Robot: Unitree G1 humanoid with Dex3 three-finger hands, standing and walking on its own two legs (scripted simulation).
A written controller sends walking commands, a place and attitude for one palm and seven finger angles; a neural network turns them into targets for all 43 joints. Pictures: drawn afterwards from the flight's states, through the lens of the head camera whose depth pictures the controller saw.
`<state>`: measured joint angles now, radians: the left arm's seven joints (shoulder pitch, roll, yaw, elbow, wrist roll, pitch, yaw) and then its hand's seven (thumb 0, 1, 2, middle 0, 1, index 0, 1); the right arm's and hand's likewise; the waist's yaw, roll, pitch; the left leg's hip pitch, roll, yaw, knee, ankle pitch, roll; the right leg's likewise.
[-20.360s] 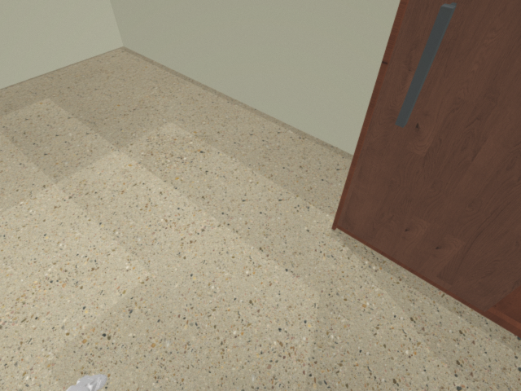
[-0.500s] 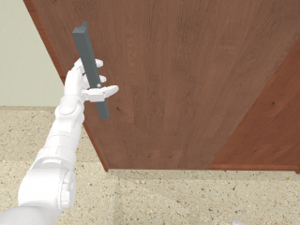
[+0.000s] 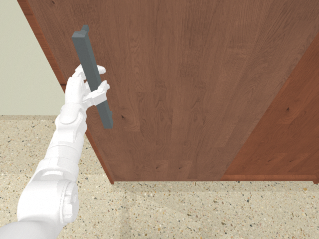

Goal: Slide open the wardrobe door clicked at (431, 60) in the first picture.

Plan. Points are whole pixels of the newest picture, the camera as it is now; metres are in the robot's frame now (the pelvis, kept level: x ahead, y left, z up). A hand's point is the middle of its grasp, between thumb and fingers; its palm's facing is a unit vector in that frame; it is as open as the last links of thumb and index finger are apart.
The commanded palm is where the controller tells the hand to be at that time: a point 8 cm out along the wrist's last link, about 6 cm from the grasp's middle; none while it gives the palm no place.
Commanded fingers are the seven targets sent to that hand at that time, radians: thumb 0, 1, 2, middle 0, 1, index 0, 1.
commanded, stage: grip the handle and tug to test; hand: left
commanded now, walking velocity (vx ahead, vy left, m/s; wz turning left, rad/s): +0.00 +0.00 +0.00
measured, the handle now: (99, 85) +0.51 +0.17 +0.10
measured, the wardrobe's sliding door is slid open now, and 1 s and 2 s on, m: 0.00 0.00 0.00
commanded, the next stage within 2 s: tug the door sideways, standing still in 0.52 s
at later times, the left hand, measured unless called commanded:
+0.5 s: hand (102, 93) +0.45 +0.14 +0.13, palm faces +0.02 -1.00 -0.01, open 6.2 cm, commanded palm +0.39 +0.20 +0.13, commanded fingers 0.00 0.90 0.90 -0.45 -1.40 -0.45 -1.40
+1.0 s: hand (103, 92) +0.45 +0.14 +0.13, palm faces +0.09 -1.00 -0.02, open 6.2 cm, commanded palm +0.42 +0.15 +0.13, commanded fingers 0.00 0.90 0.90 -0.45 -1.40 -0.45 -1.40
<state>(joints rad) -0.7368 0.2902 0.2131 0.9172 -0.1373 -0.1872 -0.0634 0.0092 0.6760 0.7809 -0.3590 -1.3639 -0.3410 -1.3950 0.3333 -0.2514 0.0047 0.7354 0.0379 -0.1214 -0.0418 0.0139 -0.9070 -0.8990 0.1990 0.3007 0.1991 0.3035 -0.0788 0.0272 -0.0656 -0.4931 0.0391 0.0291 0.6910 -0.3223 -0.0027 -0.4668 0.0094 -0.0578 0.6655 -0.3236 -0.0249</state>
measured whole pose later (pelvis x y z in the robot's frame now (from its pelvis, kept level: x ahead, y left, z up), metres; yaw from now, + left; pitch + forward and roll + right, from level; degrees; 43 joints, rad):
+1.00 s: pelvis +0.04 +0.01 +0.01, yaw +1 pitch +6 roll -1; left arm -0.54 0.16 0.12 0.55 -0.12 0.01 0.04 0.03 0.69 0.84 -0.29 -1.33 -0.29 -1.39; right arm 0.25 -0.22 -0.01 0.71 0.02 -0.07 -0.04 0.01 -0.91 -0.90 0.20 0.30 0.20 0.30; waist -0.02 0.04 -0.07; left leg -0.38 0.01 -0.01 0.62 -0.35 0.00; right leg -0.34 0.00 -0.06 0.58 -0.35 -0.01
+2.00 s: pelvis +0.05 -0.04 +0.00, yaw +4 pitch -1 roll +0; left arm -0.66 0.19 0.03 0.63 -0.14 -0.06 0.16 0.02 0.69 0.85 -0.34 -1.28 -0.24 -1.40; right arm 0.23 -0.29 0.00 0.71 0.02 -0.03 -0.10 0.02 -0.91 -0.90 0.20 0.30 0.20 0.30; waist 0.06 0.04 0.12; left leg -0.31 0.09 0.12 0.65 -0.18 -0.01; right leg -0.28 0.01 -0.12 0.76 -0.39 -0.05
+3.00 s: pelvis +0.16 -0.27 +0.02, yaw +4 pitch +1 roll +2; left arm 0.02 0.08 0.02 -0.20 -0.08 -0.06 0.24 0.01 0.68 0.80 -0.37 -1.37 -0.23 -1.40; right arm 0.05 -0.23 0.02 0.56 0.03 -0.10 -0.03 0.02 -0.91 -0.90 0.20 0.30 0.25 0.33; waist 0.08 0.06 0.19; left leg -0.36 0.03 0.06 0.83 -0.55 -0.06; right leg -0.37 -0.02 -0.03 0.52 -0.15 -0.04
